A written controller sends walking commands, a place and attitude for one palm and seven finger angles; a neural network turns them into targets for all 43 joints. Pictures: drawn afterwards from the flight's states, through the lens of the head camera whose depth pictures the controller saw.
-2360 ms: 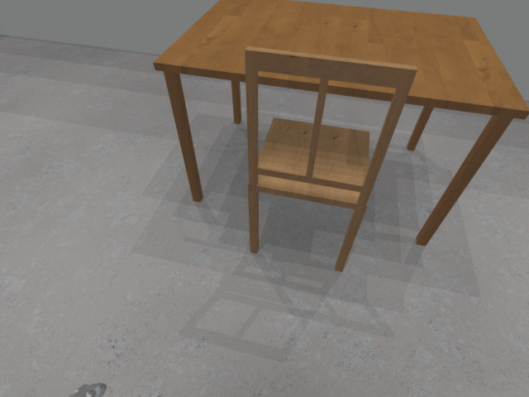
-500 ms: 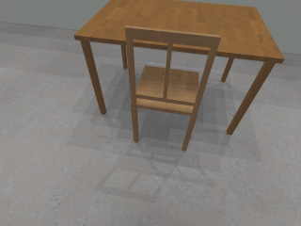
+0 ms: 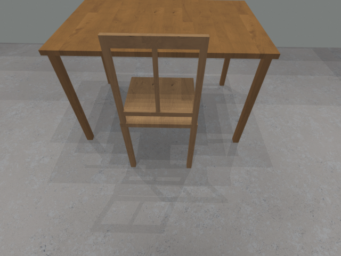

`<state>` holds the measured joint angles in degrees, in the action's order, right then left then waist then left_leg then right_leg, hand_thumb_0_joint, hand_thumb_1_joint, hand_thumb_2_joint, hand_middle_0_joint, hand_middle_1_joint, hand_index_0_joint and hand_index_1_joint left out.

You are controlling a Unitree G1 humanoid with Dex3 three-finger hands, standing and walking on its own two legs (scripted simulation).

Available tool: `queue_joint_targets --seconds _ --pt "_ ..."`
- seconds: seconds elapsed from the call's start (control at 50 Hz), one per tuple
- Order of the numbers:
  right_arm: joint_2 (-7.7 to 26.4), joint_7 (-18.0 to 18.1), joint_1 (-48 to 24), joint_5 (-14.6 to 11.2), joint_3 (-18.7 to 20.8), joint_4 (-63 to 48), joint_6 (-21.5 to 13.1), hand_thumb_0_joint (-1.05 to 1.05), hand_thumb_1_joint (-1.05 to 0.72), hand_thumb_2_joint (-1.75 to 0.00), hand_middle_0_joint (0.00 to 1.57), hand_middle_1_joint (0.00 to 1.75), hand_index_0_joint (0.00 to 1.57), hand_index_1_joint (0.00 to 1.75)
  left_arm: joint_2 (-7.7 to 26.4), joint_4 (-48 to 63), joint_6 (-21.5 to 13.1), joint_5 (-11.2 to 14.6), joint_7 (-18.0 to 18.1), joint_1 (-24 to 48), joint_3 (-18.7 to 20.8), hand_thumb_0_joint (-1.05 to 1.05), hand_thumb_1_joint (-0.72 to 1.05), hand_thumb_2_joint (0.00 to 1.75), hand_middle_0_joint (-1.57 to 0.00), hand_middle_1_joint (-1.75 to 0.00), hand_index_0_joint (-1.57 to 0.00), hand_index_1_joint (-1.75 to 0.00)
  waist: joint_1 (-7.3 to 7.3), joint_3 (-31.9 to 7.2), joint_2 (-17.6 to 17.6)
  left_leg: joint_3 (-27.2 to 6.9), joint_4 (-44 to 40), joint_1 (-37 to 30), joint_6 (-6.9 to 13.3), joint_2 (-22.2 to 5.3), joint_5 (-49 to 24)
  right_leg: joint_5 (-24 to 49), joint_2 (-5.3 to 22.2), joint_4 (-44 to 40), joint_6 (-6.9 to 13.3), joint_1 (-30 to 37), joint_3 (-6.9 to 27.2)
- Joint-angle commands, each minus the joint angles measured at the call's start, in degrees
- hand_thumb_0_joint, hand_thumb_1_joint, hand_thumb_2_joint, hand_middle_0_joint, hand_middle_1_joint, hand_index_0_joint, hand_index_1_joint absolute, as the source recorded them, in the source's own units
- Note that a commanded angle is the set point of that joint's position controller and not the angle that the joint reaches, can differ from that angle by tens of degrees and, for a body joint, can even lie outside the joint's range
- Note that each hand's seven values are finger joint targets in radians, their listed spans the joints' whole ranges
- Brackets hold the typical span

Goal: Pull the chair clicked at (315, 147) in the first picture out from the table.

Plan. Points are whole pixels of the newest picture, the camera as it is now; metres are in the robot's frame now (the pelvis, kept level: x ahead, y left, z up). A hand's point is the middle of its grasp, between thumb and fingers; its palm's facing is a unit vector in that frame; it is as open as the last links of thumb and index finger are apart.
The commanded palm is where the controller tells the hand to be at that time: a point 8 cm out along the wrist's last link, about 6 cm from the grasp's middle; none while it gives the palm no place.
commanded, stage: take the last steps up to it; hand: left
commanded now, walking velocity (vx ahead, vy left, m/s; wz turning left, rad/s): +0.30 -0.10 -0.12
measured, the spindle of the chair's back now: (156, 83) +0.81 +0.09 -0.07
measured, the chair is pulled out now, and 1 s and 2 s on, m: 0.00 0.00 0.00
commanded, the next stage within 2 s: come to a stop and stand still in 0.82 s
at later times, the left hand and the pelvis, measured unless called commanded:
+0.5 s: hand out of the picture +0.08 +0.15 -0.20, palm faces +0.06 -1.00 -0.07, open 7.4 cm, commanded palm none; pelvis +0.16 +0.00 -0.01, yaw -3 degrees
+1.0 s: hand (144, 168) +0.44 +0.11 -0.17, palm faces -0.11 -0.98 -0.18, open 7.4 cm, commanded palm none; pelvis +0.32 -0.05 -0.01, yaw -3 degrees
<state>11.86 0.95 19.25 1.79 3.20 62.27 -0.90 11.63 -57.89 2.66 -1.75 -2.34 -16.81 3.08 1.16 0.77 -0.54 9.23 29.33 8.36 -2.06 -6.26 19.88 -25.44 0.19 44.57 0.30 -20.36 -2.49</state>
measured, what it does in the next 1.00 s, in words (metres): walks ahead: left foot, then right foot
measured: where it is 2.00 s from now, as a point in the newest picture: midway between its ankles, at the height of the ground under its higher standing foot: outside the picture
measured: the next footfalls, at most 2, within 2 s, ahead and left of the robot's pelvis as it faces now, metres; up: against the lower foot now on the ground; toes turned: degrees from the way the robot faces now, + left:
left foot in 0.44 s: +0.26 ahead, +0.09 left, +0.00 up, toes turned +6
right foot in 0.98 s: +0.43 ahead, -0.16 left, +0.00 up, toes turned -10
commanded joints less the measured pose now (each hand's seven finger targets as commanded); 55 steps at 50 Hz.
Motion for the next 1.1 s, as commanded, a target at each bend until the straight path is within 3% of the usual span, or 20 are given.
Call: queue_joint_targets --seconds 0.0,0.02,0.04,0.06,0.14,0.32,0.4,0.42,0.44,0.46,0.52,0.6,0.82,0.88,0.92,0.94,0.96,0.98,1.0,1.08 --pt "9.9 0.7 -1.4 0.3 1.8 -2.5 -1.6 0.0 -0.9 -0.9 0.2 0.3 0.2 0.3 2.9 1.5 -3.3 0.2 0.1 -5.4 1.5 0.0 0.9 0.9 -0.2 -0.3 -0.2 -0.3 -4.17 2.3 -2.1 -5.8 -0.9 9.8 5.7 -9.5 2.6 8.2 -0.8 -16.7 0.6 12.7 -4.2" --pt "6.9 0.3 -1.3 -0.4 1.1 -3.1 -1.4 0.0 -0.9 -0.9 0.2 0.3 0.2 0.3 7.4 -0.8 -4.1 -0.1 0.9 -11.5 2.2 0.0 0.9 0.9 -0.2 -0.3 -0.2 -0.3 -6.57 0.1 11.2 0.9 14.7 19.0 3.0 -4.0 5.8 1.8 5.9 -23.9 3.2 21.7 5.8" --pt "3.1 -0.3 -5.8 -0.7 0.0 -6.7 -1.6 0.0 -0.9 -0.9 0.2 0.3 0.2 0.3 12.7 -2.4 -4.8 0.2 1.9 -17.5 3.2 0.0 0.9 0.9 -0.2 -0.3 -0.2 -0.3 -8.84 1.0 23.6 1.0 32.3 31.9 1.3 2.9 17.4 -3.5 19.6 -33.8 8.7 23.1 30.9" --pt "4.9 -0.5 -8.4 -0.3 0.4 -7.8 -1.4 0.0 -0.9 -0.9 0.2 0.3 0.2 0.3 11.8 -2.5 -4.7 1.0 2.8 -17.7 2.9 0.0 0.9 0.9 -0.2 -0.3 -0.2 -0.3 -8.29 2.9 15.0 -6.6 37.9 33.6 2.6 1.1 14.0 -6.0 21.0 -36.0 11.3 20.3 32.8" --pt "3.1 -1.1 -6.3 0.1 0.7 -5.3 -1.3 0.0 -0.9 -0.9 0.2 0.3 0.2 0.3 6.1 -0.4 -5.8 0.3 3.6 -6.2 1.3 0.0 0.9 0.9 -0.2 -0.3 -0.2 -0.3 -1.92 5.2 3.5 -7.2 37.6 28.1 1.8 -2.9 2.4 0.4 16.7 -34.3 12.5 9.1 20.8" --pt "-0.6 -1.8 -11.0 -0.6 0.3 -7.6 -2.1 0.0 -0.9 -0.9 0.2 0.3 0.2 0.3 5.6 -4.5 -6.7 -0.1 3.5 -11.1 0.8 0.0 0.9 0.9 -0.2 -0.3 -0.2 -0.3 -2.72 4.4 5.4 -3.4 14.5 21.2 1.8 0.3 -1.7 19.3 13.6 -31.8 11.1 13.3 11.4" --pt "0.9 -0.6 -0.4 -0.3 0.7 -3.8 -3.3 0.0 -0.9 -0.9 0.2 0.3 0.2 0.3 3.7 -5.3 -6.4 0.7 3.2 -9.8 0.9 0.0 0.9 0.9 -0.2 -0.3 -0.2 -0.3 2.19 1.0 2.0 -1.6 0.0 -0.7 3.4 3.6 -8.4 27.3 7.7 -16.2 6.7 7.5 5.0" --pt "5.6 0.0 7.5 0.0 2.0 -1.8 -3.6 0.0 -0.9 -0.9 0.2 0.3 0.2 0.3 1.8 -4.7 -6.4 0.7 2.9 -10.3 0.7 0.0 0.9 0.9 -0.2 -0.3 -0.2 -0.3 5.04 -2.7 -5.9 -14.3 -4.4 -11.6 6.8 -4.9 -3.5 19.9 3.6 -2.4 4.2 -1.2 2.1" --pt "11.8 0.4 13.6 0.2 3.2 -0.8 -3.5 0.0 -0.9 -0.9 0.2 0.3 0.2 0.3 -0.7 -2.8 -6.2 1.1 2.4 -9.9 0.2 0.0 0.9 0.9 -0.2 -0.3 -0.2 -0.3 5.89 -5.1 -19.8 -36.3 -14.7 -16.7 12.6 -20.4 -2.3 -4.9 -2.7 15.9 1.3 -13.4 -2.9" --pt "11.4 0.9 12.4 -0.3 2.8 -0.8 -2.6 0.0 -0.9 -0.9 0.2 0.3 0.2 0.3 1.9 -1.5 -5.9 0.2 2.4 -7.4 0.7 0.0 0.9 0.9 -0.2 -0.3 -0.2 -0.3 5.24 -3.3 -12.6 -40.5 -17.7 -13.1 15.8 -23.1 1.4 -5.8 0.0 24.5 2.2 -16.2 3.0" --pt "2.5 1.1 1.0 -0.7 0.4 -3.3 -3.6 0.0 -0.9 -0.9 0.2 0.3 0.2 0.3 0.3 -2.8 -5.2 -0.4 1.7 -5.4 0.9 0.0 0.9 0.9 -0.2 -0.3 -0.2 -0.3 -0.1 6.6 -2.8 -25.8 -20.4 3.0 12.4 -15.7 0.1 7.3 5.7 26.8 1.0 -15.5 4.1" --pt "0.4 1.4 2.9 -0.9 0.1 -2.2 -4.8 0.0 -0.9 -0.9 0.2 0.3 0.2 0.3 -2.0 -3.1 -3.7 -0.4 1.5 -6.5 0.9 0.0 0.9 0.9 -0.2 -0.3 -0.2 -0.3 -1.48 1.6 -5.1 -10.3 -17.2 -0.2 10.4 -9.9 -26.3 13.5 5.9 20.9 -1.3 -12.9 2.1" --pt "2.8 1.2 8.9 -0.1 0.1 0.8 -3.3 0.0 -0.9 -0.9 0.2 0.3 0.2 0.3 -0.5 2.3 -3.5 0.3 1.3 9.8 0.1 0.0 0.9 0.9 -0.2 -0.3 -0.2 -0.3 2.22 6.3 -7.7 -7.1 -14.5 -3.9 11.1 -9.8 -34.3 14.2 5.0 -3.5 -0.6 -11.4 -2.7" --pt "3.5 1.2 8.7 0.1 0.5 1.2 -2.7 0.0 -0.9 -0.9 0.2 0.3 0.2 0.3 -0.3 2.3 -3.8 0.4 1.3 9.7 0.4 0.0 0.9 0.9 -0.2 -0.3 -0.2 -0.3 1.89 5.2 -7.9 -7.9 -12.2 -2.3 10.5 -10.4 -29.4 12.8 3.6 -8.3 0.6 -4.4 -3.4" --pt "2.8 1.1 8.0 -0.2 0.1 1.8 -2.4 0.0 -0.9 -0.9 0.2 0.3 0.2 0.3 1.2 0.3 -4.6 0.3 1.8 2.8 0.7 0.0 0.9 0.9 -0.2 -0.3 -0.2 -0.3 -1.73 1.6 -4.6 -6.1 -3.5 0.5 8.1 -7.4 -28.7 18.7 1.7 -15.9 0.9 8.3 -4.6" --pt "1.3 0.9 8.4 -0.7 -0.4 2.1 -2.5 0.0 -0.9 -0.9 0.2 0.3 0.2 0.3 3.8 -1.7 -5.5 0.2 2.4 -3.1 1.3 0.0 0.9 0.9 -0.2 -0.3 -0.2 -0.3 -4.24 -3.0 0.0 -4.5 4.9 5.2 5.3 -4.5 -23.1 29.7 5.2 -17.6 1.4 19.2 -0.3" --pt "-2.3 0.8 12.1 -1.4 -0.9 1.8 -2.5 0.0 -0.9 -0.9 0.2 0.3 0.2 0.3 8.3 -2.8 -6.4 0.2 3.3 -6.7 2.2 0.0 0.9 0.9 -0.2 -0.3 -0.2 -0.3 -4.0 -10.7 11.5 -1.1 16.3 14.4 1.8 2.0 0.1 51.9 19.6 -18.1 5.4 31.1 14.9" --pt "-1.2 1.5 12.7 -2.0 -1.1 1.6 -1.5 0.0 -0.9 -0.9 0.2 0.3 0.2 0.3 10.3 -2.6 -6.2 1.2 3.4 -7.3 1.6 0.0 0.9 0.9 -0.2 -0.3 -0.2 -0.3 -2.74 -14.0 10.8 -5.3 24.1 10.0 0.9 3.5 16.5 67.4 25.5 -21.1 10.2 26.1 17.2" --pt "-0.8 1.9 12.0 -2.0 -0.7 1.8 -1.1 0.0 -0.9 -0.9 0.2 0.3 0.2 0.3 9.5 -1.8 -6.0 1.1 3.8 -2.3 1.1 0.0 0.9 0.9 -0.2 -0.3 -0.2 -0.3 -1.08 -10.0 5.8 -8.7 25.9 9.7 1.2 2.4 15.7 70.5 24.0 -21.1 11.5 21.1 12.9" --pt "-1.7 1.9 6.1 -1.9 0.0 1.5 2.0 0.0 -0.9 -0.9 0.2 0.3 0.2 0.3 5.6 -0.3 -4.3 0.9 5.2 2.8 1.0 0.0 0.9 0.9 -0.2 -0.3 -0.2 -0.3 -1.09 -4.5 6.2 -9.5 32.3 13.1 -0.2 2.5 11.5 65.6 20.7 -21.8 11.0 12.3 8.6"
